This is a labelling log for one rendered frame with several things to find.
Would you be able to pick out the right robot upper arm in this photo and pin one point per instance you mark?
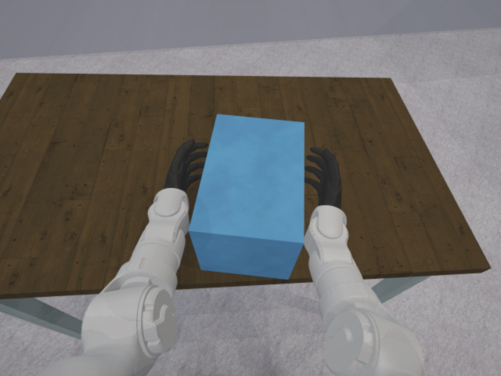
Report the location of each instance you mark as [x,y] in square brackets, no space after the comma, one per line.
[360,343]

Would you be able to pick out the table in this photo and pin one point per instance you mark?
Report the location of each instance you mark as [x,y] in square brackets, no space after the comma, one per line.
[82,157]

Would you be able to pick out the robot left forearm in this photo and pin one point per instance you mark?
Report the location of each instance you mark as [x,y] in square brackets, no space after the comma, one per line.
[158,253]

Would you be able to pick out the carton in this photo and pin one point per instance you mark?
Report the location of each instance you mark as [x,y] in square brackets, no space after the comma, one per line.
[249,215]

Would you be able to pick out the robot left hand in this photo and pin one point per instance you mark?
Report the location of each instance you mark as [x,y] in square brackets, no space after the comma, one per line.
[180,169]

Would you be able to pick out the left robot upper arm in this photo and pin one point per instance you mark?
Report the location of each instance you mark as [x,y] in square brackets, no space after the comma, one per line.
[124,333]

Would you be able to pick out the robot right forearm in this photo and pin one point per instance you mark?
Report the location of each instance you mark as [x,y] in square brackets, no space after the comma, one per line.
[337,279]

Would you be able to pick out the robot right hand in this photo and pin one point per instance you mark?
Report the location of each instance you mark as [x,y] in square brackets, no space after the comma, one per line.
[329,188]

